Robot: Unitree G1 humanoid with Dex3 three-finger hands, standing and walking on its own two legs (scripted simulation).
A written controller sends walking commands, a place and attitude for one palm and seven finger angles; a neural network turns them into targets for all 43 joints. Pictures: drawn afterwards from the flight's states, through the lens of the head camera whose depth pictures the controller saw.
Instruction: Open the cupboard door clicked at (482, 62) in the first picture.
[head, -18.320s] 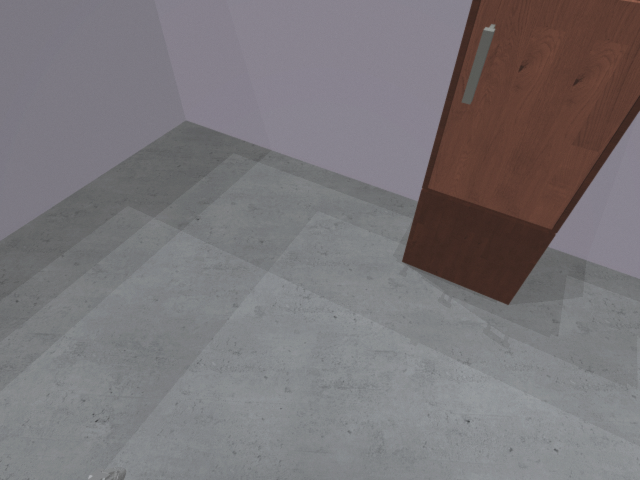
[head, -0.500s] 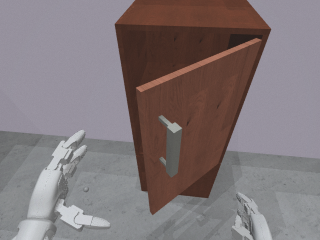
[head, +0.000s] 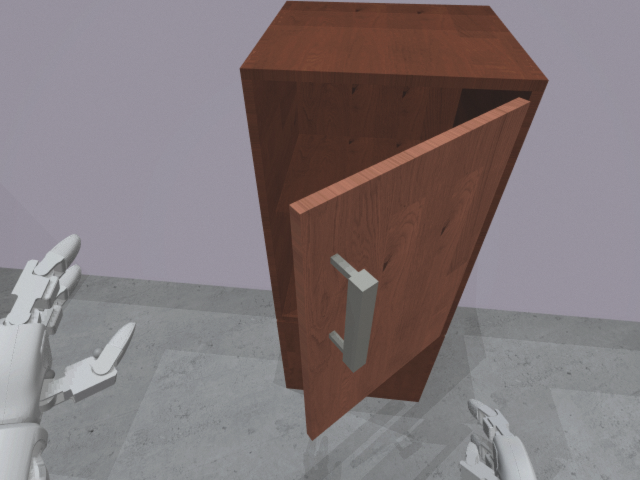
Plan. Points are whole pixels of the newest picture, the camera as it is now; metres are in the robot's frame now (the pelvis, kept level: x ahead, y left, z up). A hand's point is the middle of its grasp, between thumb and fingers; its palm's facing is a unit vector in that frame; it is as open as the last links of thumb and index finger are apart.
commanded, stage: draw the hand back to the body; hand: left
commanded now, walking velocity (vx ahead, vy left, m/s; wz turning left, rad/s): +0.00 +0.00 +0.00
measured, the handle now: (347, 315) +0.30 +0.01 +0.08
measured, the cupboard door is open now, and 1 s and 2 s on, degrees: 44 44 44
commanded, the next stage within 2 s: step back with the hand held close in 0.48 s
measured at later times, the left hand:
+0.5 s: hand (85, 347) +0.18 +0.25 +0.16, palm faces +0.45 -0.81 -0.38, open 7.5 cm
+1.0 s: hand (85, 360) +0.17 +0.24 +0.16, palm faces +0.32 -0.80 -0.51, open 7.4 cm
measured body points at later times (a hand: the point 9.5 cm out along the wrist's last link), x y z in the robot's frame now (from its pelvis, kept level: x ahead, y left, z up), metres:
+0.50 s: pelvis +0.00 -0.01 +0.00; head -0.03 -0.03 +0.45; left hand +0.15 +0.29 +0.18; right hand +0.18 -0.23 -0.07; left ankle -0.02 +0.08 -0.74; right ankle +0.00 -0.12 -0.74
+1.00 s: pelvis -0.04 +0.00 +0.00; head -0.03 +0.00 +0.45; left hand +0.15 +0.28 +0.18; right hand +0.12 -0.26 -0.07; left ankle -0.02 +0.08 -0.74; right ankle +0.00 -0.12 -0.74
